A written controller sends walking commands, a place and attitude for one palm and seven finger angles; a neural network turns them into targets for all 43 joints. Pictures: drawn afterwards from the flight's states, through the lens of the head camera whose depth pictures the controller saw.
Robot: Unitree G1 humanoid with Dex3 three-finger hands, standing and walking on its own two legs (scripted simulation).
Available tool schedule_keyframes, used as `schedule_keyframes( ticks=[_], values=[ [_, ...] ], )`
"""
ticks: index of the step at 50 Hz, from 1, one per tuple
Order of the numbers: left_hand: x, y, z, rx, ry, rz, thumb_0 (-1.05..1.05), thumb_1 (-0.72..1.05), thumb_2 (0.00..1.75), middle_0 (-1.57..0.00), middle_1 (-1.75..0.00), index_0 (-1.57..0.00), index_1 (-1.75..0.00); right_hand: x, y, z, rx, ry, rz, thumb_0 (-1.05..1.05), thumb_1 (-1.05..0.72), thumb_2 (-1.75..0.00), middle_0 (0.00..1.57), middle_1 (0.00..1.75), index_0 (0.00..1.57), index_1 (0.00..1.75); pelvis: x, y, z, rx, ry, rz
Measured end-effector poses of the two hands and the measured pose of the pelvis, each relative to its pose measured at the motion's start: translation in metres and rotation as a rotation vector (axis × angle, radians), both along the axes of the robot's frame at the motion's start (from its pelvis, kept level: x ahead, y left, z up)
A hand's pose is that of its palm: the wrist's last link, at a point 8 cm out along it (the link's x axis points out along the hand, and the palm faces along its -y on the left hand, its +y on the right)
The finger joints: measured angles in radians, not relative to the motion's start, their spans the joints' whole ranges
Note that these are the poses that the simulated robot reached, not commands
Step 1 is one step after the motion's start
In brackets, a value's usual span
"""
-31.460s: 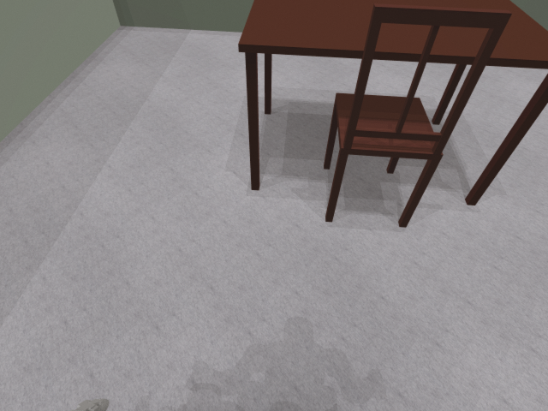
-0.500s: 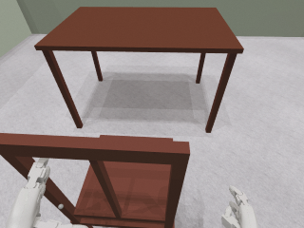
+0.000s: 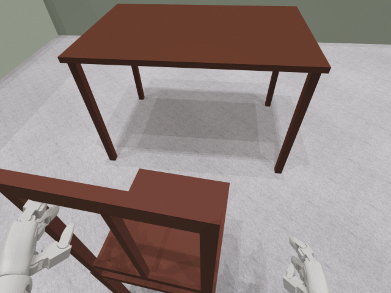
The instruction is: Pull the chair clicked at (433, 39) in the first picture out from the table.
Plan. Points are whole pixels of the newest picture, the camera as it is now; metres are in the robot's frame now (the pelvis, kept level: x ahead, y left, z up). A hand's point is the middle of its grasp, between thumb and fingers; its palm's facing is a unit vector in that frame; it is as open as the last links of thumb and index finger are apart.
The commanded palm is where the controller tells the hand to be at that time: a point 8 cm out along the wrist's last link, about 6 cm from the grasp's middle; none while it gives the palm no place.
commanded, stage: draw the hand back to the body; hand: left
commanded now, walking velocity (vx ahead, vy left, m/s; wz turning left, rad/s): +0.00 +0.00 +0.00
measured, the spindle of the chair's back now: (131, 249) +0.20 +0.19 -0.05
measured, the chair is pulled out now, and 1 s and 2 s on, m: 0.64 0.66 0.68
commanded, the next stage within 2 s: step back with the hand held close in 0.36 s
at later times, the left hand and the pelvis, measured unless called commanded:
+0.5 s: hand (64, 240) +0.16 +0.26 +0.08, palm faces +0.39 -0.79 -0.46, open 7.2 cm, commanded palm +0.15 +0.29 +0.18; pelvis +0.01 -0.01 +0.00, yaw +1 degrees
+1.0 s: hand (49, 277) +0.10 +0.25 +0.08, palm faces +0.09 -0.83 -0.55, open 7.0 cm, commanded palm +0.06 +0.30 +0.18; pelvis -0.08 +0.00 +0.00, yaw +0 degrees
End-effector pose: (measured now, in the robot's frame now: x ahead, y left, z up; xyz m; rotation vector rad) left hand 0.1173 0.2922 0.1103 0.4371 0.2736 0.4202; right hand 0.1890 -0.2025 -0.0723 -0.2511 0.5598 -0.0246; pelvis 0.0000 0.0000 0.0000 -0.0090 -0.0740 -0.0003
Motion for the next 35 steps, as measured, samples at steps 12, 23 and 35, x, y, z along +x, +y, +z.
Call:
schedule_keyframes(
  ticks=[12,23,35],
  values=[
    [0.004,-0.002,0.001,-0.001,0.007,0.067,0.01,0.86,0.89,-0.31,-0.33,-0.27,-0.3,0.015,-0.009,-0.002,0.002,0.004,0.031,0.01,-0.9,-0.9,0.2,0.3,0.21,0.3,0.008,-0.009,0.001,0.004,0.002,0.008],
    [0.004,-0.003,0.001,0.0,0.004,0.08,0.01,0.89,0.9,-0.31,-0.35,-0.27,-0.3,0.017,-0.007,-0.003,0.013,0.007,0.043,0.01,-0.9,-0.9,0.2,0.3,0.21,0.3,0.009,-0.011,0.001,0.005,-0.003,0.01],
    [0.011,0.006,0.001,0.009,0.018,0.005,0.01,0.89,0.9,-0.3,-0.34,-0.24,-0.3,-0.007,-0.016,0.006,-0.001,0.085,-0.053,0.01,-0.9,-0.9,0.21,0.3,0.21,0.3,-0.022,-0.008,0.007,0.005,0.01,-0.021]
  ],
)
